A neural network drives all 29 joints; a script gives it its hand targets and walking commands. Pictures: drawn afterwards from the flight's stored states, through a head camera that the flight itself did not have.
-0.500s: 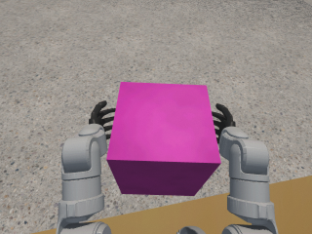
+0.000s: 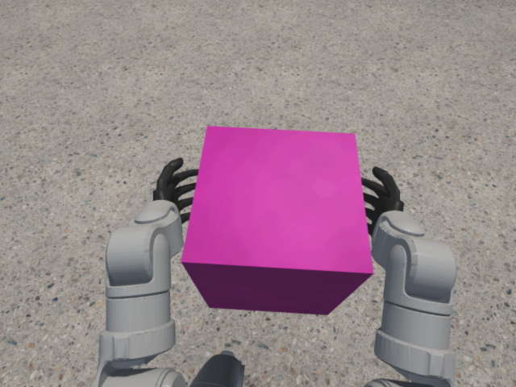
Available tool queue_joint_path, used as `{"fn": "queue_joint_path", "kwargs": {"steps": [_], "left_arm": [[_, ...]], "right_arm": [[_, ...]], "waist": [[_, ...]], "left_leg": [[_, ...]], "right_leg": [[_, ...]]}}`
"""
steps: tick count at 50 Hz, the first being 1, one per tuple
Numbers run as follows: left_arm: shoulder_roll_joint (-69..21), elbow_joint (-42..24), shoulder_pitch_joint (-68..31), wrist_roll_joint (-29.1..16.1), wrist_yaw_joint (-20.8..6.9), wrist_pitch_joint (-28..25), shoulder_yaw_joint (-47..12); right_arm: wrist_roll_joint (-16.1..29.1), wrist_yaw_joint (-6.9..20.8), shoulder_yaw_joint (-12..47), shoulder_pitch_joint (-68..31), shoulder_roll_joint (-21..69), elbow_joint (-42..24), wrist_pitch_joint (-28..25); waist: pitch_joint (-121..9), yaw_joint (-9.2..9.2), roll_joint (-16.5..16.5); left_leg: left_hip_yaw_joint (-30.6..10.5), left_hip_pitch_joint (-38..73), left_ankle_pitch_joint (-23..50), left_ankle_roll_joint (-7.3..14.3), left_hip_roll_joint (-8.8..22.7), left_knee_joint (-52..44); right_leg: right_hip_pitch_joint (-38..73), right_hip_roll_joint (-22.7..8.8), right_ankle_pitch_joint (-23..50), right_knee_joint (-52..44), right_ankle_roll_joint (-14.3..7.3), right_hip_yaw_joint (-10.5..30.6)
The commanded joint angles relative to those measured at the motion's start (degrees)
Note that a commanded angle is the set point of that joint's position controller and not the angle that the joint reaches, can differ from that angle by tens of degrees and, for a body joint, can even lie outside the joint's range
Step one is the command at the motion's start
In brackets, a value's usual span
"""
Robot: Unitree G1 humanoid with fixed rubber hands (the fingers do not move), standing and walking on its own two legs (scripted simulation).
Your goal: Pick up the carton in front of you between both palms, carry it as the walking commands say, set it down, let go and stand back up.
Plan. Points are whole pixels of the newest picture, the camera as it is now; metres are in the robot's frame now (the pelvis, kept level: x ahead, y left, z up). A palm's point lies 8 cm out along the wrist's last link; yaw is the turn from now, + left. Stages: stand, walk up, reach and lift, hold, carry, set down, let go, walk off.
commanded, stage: carry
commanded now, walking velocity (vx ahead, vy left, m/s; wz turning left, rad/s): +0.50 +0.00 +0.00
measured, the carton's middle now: (273, 230) +0.35 +0.04 +0.02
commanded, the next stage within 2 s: none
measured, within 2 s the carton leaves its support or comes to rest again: neither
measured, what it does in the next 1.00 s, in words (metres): goes down: left foot 0.14 m lower, then right foot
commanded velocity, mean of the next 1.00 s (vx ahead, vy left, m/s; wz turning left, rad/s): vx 0.50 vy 0.00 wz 0.00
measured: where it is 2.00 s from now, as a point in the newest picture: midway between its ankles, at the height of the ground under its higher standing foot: (274, 209)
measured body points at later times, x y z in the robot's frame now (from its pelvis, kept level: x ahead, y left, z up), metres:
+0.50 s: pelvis +0.37 +0.06 -0.15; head +0.44 +0.06 +0.29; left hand +0.72 +0.17 -0.11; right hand +0.69 -0.13 -0.11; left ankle +0.32 +0.11 -0.86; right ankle +0.43 -0.07 -0.79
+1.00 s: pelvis +0.72 +0.05 -0.12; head +0.72 +0.04 +0.33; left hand +1.00 +0.22 -0.03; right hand +1.02 -0.09 -0.04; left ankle +0.82 +0.19 -0.83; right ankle +0.62 -0.03 -0.86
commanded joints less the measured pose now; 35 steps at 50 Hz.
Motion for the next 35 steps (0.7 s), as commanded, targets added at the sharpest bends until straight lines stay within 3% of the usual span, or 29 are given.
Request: {"fn": "queue_joint_path", "kwargs": {"steps": [1,4,6,8,9,10,11,12,13,14,15,16,17,18,19,20,21,23,26,28,30,31,32,33,34,35], "left_arm": [[-52.3,-7.0,-36.0,-21.9,-9.2,-0.1,-44.8],[-50.5,-3.8,-31.2,-19.9,-8.8,0.6,-42.6],[-49.9,-2.3,-30.2,-19.3,-9.0,0.7,-41.8],[-49.3,-1.0,-29.4,-18.4,-9.0,1.0,-41.1],[-48.7,-0.1,-29.1,-17.8,-8.7,1.0,-40.6],[-48.0,0.9,-29.1,-16.8,-8.4,1.2,-39.8],[-47.1,1.6,-30.1,-16.0,-8.0,1.1,-39.0],[-46.2,2.4,-31.0,-15.1,-7.6,1.1,-37.7],[-45.4,2.5,-30.8,-14.7,-6.9,1.4,-36.7],[-44.7,2.6,-30.0,-14.4,-6.0,2.1,-36.1],[-45.0,1.5,-30.3,-14.2,-5.0,2.5,-35.6],[-45.9,-0.5,-31.5,-14.2,-4.4,2.2,-35.3],[-48.1,-2.8,-33.7,-14.1,-4.5,1.8,-35.4],[-49.5,-6.1,-36.2,-14.0,-4.7,0.5,-35.8],[-50.0,-4.0,-33.7,-12.8,-4.8,-0.3,-35.5],[-51.0,-4.4,-32.5,-12.0,-5.0,-1.6,-35.7],[-51.1,-4.7,-31.3,-11.2,-5.2,-2.8,-35.9],[-51.1,-4.5,-28.0,-9.3,-5.4,-4.8,-36.7],[-50.8,-4.2,-22.6,-7.2,-6.1,-7.4,-37.9],[-50.5,-3.9,-19.5,-6.5,-6.8,-8.8,-38.7],[-50.3,-3.8,-17.1,-6.6,-7.5,-10.1,-39.7],[-50.5,-3.7,-16.0,-6.7,-7.9,-10.5,-40.1],[-50.8,-3.2,-14.3,-6.6,-8.3,-10.8,-40.0],[-49.0,-2.5,-13.6,-6.4,-8.1,-10.9,-39.7],[-48.1,-1.1,-11.1,-7.2,-7.9,-10.7,-39.9],[-48.9,-2.4,-10.5,-8.2,-8.1,-10.4,-40.9]], "right_arm": [[12.4,4.2,39.6,-32.7,41.8,-1.5,-2.1],[10.7,4.1,38.5,-29.7,39.5,-0.3,-1.1],[10.0,4.1,38.1,-29.4,38.5,0.5,-0.6],[10.3,4.1,38.0,-30.2,38.1,1.4,0.0],[10.5,4.1,37.8,-30.5,37.9,1.6,0.2],[10.5,4.0,37.2,-29.6,37.3,3.0,0.4],[10.4,3.8,36.2,-29.4,36.4,3.8,0.4],[10.4,3.9,35.4,-29.5,35.0,4.2,0.4],[10.8,3.8,35.4,-30.4,33.3,5.3,0.4],[12.7,3.5,35.4,-30.2,33.8,7.2,0.5],[14.7,3.4,36.1,-31.2,35.1,6.2,0.4],[17.1,3.8,37.7,-31.9,38.3,4.2,-0.1],[19.7,4.4,39.6,-37.3,42.9,1.8,-0.8],[22.7,5.2,42.7,-40.9,48.1,-0.3,-1.8],[23.4,5.7,42.9,-40.0,48.9,-0.2,-2.7],[24.3,6.1,44.7,-41.0,51.0,-0.8,-3.8],[25.0,6.6,46.2,-40.8,52.3,-0.8,-4.9],[25.3,7.4,48.1,-38.5,53.2,-0.3,-6.9],[24.2,8.3,49.8,-33.2,53.6,1.1,-9.4],[22.8,8.7,50.4,-30.3,53.4,1.9,-10.7],[20.9,8.9,50.2,-26.3,52.5,3.2,-11.7],[20.0,8.8,50.1,-25.1,51.7,3.1,-12.0],[19.0,8.9,50.2,-25.8,51.1,2.2,-12.2],[18.5,8.9,50.9,-24.2,51.5,2.3,-12.0],[18.2,8.8,50.2,-21.7,49.4,2.6,-11.6],[17.5,8.5,49.2,-20.7,49.2,2.5,-11.5]], "waist": [[-24.6,2.26,-4.2],[-20.0,2.79,-0.2],[-18.3,1.06,-4.2],[-15.7,0.82,-5.8],[-14.2,-0.51,-6.2],[-14.2,-3.44,-5.0],[-16.8,-8.10,-4.1],[-20.3,-11.23,-2.0],[-24.0,-8.77,11.8],[-28.3,-9.24,16.2],[-31.5,-11.85,16.1],[-30.0,-11.77,8.0],[-30.4,-11.59,8.4],[-29.3,-10.95,6.0],[-26.4,-10.98,3.1],[-27.2,-11.09,1.9],[-27.1,-11.07,4.7],[-27.6,-11.83,6.4],[-27.9,-12.83,6.8],[-26.7,-13.35,6.9],[-28.9,-10.99,7.6],[-32.0,-8.66,6.8],[-33.9,-6.05,3.6],[-40.4,-7.09,-10.2],[-42.3,-4.59,-15.1],[-37.9,-5.05,-11.0]], "left_leg": [[0.3,-15.9,16.6,-0.4,1.2,-7.6],[4.3,-0.8,37.2,-0.5,-0.4,-27.5],[6.2,11.2,45.2,0.7,-1.3,-31.8],[6.7,14.2,45.5,1.1,-1.1,-35.5],[7.2,15.3,44.7,1.2,-0.7,-38.4],[7.2,19.1,43.1,1.8,-0.3,-43.0],[8.9,28.9,40.8,2.0,0.1,-44.1],[6.2,39.3,33.9,2.0,3.1,-39.6],[-1.2,55.5,58.7,3.7,11.5,-22.9],[-14.9,63.6,65.5,8.2,17.3,-18.9],[-24.8,63.4,44.6,14.0,21.2,-25.1],[-29.4,55.2,20.1,14.6,18.1,-33.9],[-32.1,53.5,24.8,16.4,20.7,-31.6],[-29.3,48.9,31.4,15.6,19.4,-28.9],[-24.3,41.4,27.3,15.4,17.3,-30.9],[-23.8,39.8,21.1,15.1,16.3,-32.2],[-22.3,40.5,25.0,15.0,16.1,-31.7],[-17.2,41.6,35.3,13.9,13.1,-30.8],[-8.9,43.5,48.0,10.7,9.0,-29.9],[-3.8,43.6,54.0,7.8,6.9,-30.2],[0.7,41.3,62.1,4.1,6.6,-24.7],[3.6,38.0,57.9,1.8,6.0,-17.9],[4.4,29.4,42.5,0.3,5.2,-9.9],[4.2,12.4,1.9,-3.1,-1.1,5.8],[0.9,2.1,-13.3,-3.9,-6.6,16.7],[-1.4,-2.9,-11.5,-2.4,-3.3,18.1]], "right_leg": [[32.3,-11.5,27.0,-1.2,-7.2,18.6],[17.4,-8.8,11.8,0.2,-6.3,14.3],[8.9,-7.5,7.0,2.9,-4.7,10.4],[9.8,-6.7,5.3,7.5,-3.2,8.9],[11.7,-6.3,7.5,11.1,-2.3,8.7],[13.5,-5.7,12.9,18.3,-1.4,8.2],[11.7,-5.3,20.6,29.2,-0.2,6.1],[4.6,-4.1,16.7,43.2,0.6,4.2],[-14.1,-0.6,-15.5,55.3,1.9,3.2],[-25.0,0.1,-16.3,60.7,2.5,7.0],[-30.7,-0.7,-13.2,63.3,3.2,6.6],[-31.6,-2.4,-6.0,59.3,2.4,8.2],[-33.2,-4.2,-1.7,56.5,2.5,9.8],[-31.9,-4.9,-1.4,54.3,2.3,10.1],[-30.0,-5.2,-0.3,48.6,2.8,9.0],[-28.5,-5.8,-1.2,44.8,2.9,8.9],[-30.2,-6.3,-1.4,42.0,3.1,7.7],[-29.8,-5.5,1.9,32.5,3.0,5.3],[-22.6,-2.8,11.5,13.4,2.1,1.7],[-14.7,0.5,16.9,1.2,1.9,-3.1],[1.1,3.3,24.7,-8.1,0.9,-5.7],[12.9,1.9,30.2,-13.1,0.4,-4.9],[25.0,-4.6,33.9,-12.2,-0.6,2.1],[42.8,-23.4,51.8,-6.4,-9.3,26.9],[47.8,-26.3,44.0,-12.5,-15.6,40.3],[45.9,-23.9,39.4,-13.6,-13.7,35.8]]}}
